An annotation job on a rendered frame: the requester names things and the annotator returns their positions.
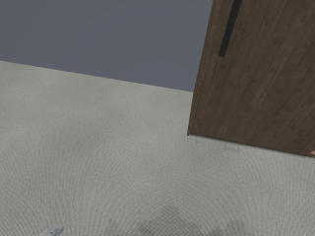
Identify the robot left hand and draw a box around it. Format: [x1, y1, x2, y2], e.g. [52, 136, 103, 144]
[39, 225, 64, 236]

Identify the handle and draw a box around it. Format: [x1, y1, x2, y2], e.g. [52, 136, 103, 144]
[219, 0, 242, 57]

